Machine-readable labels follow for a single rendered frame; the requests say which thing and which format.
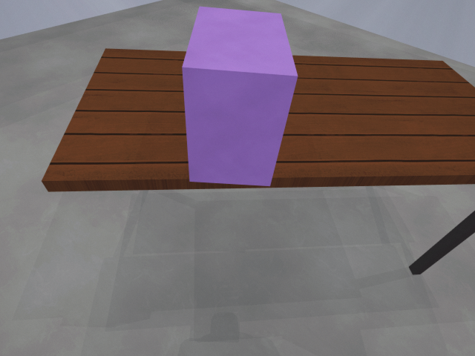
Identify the table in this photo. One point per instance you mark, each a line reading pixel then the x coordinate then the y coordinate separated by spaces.
pixel 351 122

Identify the carton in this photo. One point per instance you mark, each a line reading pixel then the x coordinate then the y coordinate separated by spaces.
pixel 239 77

